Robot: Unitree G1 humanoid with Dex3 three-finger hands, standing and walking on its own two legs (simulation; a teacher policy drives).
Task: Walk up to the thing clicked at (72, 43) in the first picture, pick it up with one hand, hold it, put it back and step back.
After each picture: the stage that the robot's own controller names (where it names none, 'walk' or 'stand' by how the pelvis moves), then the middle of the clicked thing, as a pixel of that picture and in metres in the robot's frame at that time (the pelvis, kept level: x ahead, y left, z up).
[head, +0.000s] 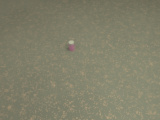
stand; (71, 45) +1.39 +0.17 -0.72
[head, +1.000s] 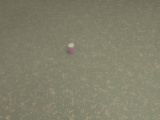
walk; (71, 48) +1.27 +0.24 -0.72
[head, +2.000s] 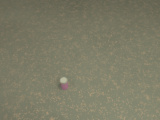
walk; (64, 83) +0.82 +0.24 -0.71
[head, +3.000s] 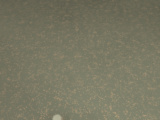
walk; out of the picture +0.47 +0.19 -0.71
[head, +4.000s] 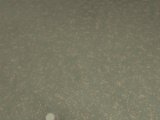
stand; out of the picture +0.43 +0.29 -0.68
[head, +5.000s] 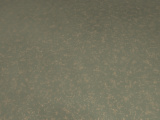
stand; out of the picture +0.41 +0.22 -0.72
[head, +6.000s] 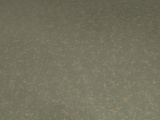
walk; out of the picture +0.38 +0.22 -0.72
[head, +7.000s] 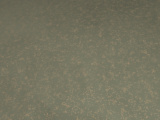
stand; out of the picture +0.43 +0.28 -0.70
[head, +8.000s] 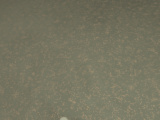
walk; out of the picture +0.46 +0.25 -0.70
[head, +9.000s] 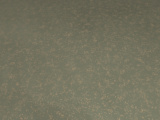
stand; out of the picture +0.36 +0.24 -0.72
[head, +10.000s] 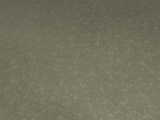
stand; out of the picture +0.33 +0.24 -0.73
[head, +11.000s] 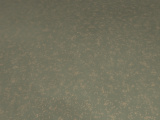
stand; out of the picture +0.31 +0.25 -0.73
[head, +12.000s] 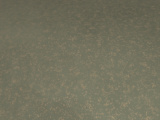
stand; out of the picture +0.32 +0.24 -0.73
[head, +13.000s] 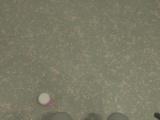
go down; (45, 100) +0.37 +0.24 -0.52
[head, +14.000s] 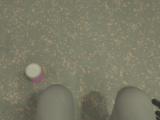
go down; (35, 73) +0.41 +0.25 -0.32
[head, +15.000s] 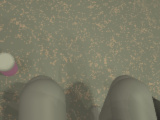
close in; (7, 65) +0.40 +0.28 -0.25
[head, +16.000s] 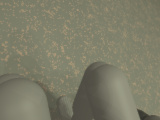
close in; out of the picture +0.39 +0.30 -0.22
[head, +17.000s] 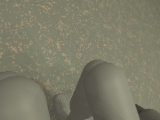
rest palm; out of the picture +0.38 +0.30 -0.22
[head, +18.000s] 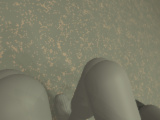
go down; out of the picture +0.38 +0.29 -0.20
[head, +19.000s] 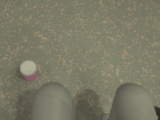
lift; (29, 71) +0.41 +0.25 -0.29
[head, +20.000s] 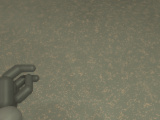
lift; out of the picture +0.35 +0.22 -0.65
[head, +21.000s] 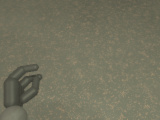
hold; out of the picture +0.35 +0.23 -0.67
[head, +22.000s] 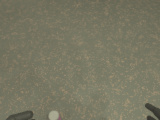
stand; (54, 117) +0.37 +0.22 -0.59
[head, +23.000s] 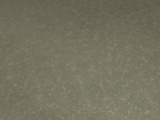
stand; out of the picture +0.34 +0.23 -0.65
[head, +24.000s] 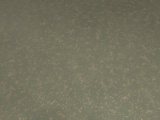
hold; out of the picture +0.34 +0.22 -0.65
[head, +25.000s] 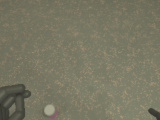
stand; (51, 111) +0.37 +0.23 -0.56
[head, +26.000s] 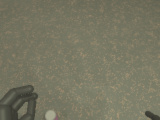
hold; (51, 117) +0.37 +0.23 -0.59
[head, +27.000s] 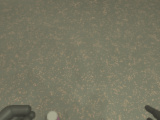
stand; (53, 118) +0.37 +0.22 -0.59
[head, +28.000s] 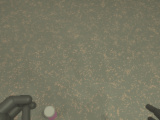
close; (50, 113) +0.37 +0.23 -0.57
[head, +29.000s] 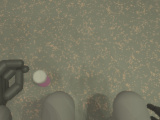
close; (42, 78) +0.41 +0.25 -0.38
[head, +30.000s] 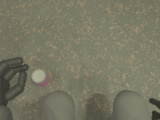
close; (41, 78) +0.42 +0.24 -0.36
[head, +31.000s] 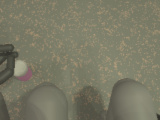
hold; (22, 71) +0.42 +0.26 -0.27
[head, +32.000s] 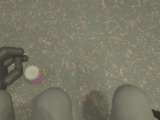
close; (34, 75) +0.42 +0.25 -0.32
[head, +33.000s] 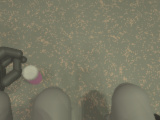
close; (33, 75) +0.42 +0.25 -0.31
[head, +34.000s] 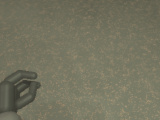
close; out of the picture +0.36 +0.23 -0.64
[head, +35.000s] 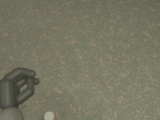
hold; (50, 118) +0.36 +0.23 -0.62
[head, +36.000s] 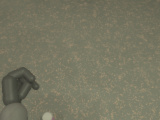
crouch; (48, 119) +0.38 +0.23 -0.63
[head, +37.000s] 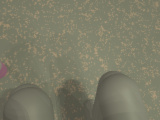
lower; out of the picture +0.42 +0.27 -0.27
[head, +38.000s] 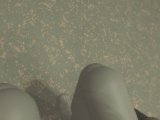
lower; out of the picture +0.40 +0.31 -0.23
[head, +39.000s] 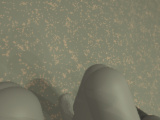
lower; out of the picture +0.40 +0.31 -0.23
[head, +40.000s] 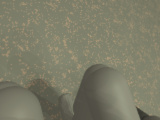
lower; out of the picture +0.40 +0.31 -0.23
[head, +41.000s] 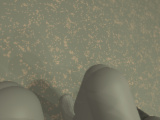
lower; out of the picture +0.40 +0.31 -0.23
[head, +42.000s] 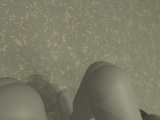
withdraw; out of the picture +0.39 +0.31 -0.23
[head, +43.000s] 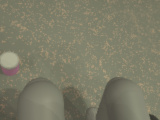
stand; (10, 64) +0.41 +0.27 -0.27
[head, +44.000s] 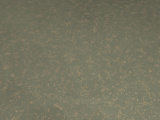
stand; out of the picture +0.36 +0.22 -0.64
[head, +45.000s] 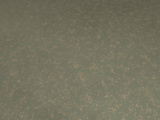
stand; out of the picture +0.36 +0.23 -0.66
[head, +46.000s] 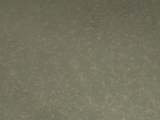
stand; out of the picture +0.35 +0.23 -0.67
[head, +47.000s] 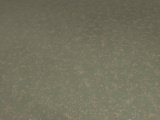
stand; out of the picture +0.38 +0.23 -0.72
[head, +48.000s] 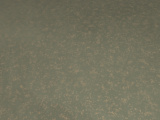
stand; out of the picture +0.34 +0.24 -0.73
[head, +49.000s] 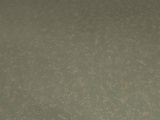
stand; out of the picture +0.34 +0.24 -0.73
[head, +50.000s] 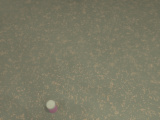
walk; (52, 106) +0.48 +0.26 -0.69
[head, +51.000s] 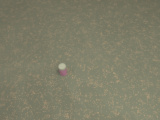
walk; (62, 69) +0.83 +0.22 -0.69
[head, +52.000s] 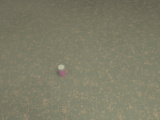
stand; (61, 70) +0.99 +0.24 -0.70
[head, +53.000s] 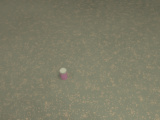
stand; (63, 74) +0.96 +0.23 -0.73
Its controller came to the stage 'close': yes
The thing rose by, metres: 0.01
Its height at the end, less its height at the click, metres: +0.00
